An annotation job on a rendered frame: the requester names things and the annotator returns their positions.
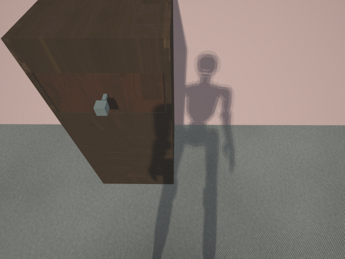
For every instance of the handle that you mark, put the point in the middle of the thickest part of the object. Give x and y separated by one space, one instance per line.
101 107

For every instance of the drawer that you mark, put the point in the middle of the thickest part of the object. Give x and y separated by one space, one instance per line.
127 92

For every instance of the cabinet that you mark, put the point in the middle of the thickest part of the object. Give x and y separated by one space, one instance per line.
106 36

